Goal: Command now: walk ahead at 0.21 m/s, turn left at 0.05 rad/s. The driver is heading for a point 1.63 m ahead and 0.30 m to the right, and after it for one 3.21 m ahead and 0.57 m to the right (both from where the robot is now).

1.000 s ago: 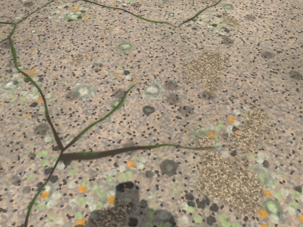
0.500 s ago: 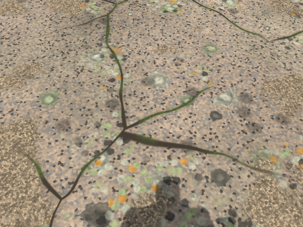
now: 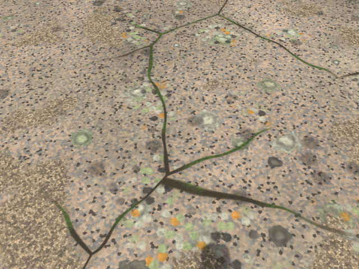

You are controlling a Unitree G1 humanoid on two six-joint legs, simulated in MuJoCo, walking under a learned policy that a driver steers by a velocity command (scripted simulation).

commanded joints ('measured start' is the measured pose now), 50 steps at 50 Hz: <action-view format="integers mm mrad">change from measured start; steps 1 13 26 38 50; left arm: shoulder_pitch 38 -43 -10 -34 -124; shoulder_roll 171 91 61 104 76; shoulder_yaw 46 39 10 38 43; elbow -16 -18 56 102 34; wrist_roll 2 3 1 -11 8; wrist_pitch -17 -67 -65 -57 -63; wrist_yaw -4 -25 16 6 -41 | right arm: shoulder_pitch -76 149 186 127 187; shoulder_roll -115 -123 -94 -4 -113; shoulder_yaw -37 -45 -9 -24 -57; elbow -80 45 165 180 197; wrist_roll -7 4 25 -8 12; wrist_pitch -28 -98 -76 -36 -84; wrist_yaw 19 -9 -29 3 -21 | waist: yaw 16 -2 49 -38 -6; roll -199 35 37 -110 92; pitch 152 82 -14 25 153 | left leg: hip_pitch -195 265 115 -82 130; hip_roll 40 323 202 67 376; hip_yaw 18 -276 -44 41 -449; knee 135 -399 -51 219 -562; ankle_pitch -71 490 868 -54 -361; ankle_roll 7 131 20 -37 107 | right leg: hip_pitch -66 -463 53 -140 -601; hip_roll -295 -52 -12 -212 -33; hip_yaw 402 33 -22 224 43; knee -359 519 -46 -364 439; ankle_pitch -472 -80 366 -218 -1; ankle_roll -192 -51 -70 -197 -53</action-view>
